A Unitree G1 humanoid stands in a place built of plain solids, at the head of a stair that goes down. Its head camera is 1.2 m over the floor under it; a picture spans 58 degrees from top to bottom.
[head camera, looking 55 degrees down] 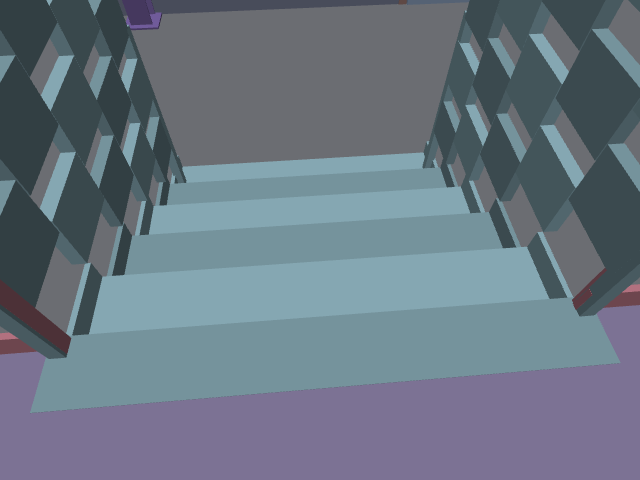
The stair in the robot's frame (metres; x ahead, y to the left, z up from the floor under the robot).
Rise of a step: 0.16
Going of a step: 0.30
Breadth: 1.62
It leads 5 degrees to the left of straight ahead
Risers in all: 6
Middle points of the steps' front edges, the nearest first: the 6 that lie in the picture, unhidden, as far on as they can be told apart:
0.56 -0.02 0.00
0.86 0.00 -0.16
1.16 0.03 -0.32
1.46 0.05 -0.49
1.76 0.08 -0.65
2.06 0.10 -0.81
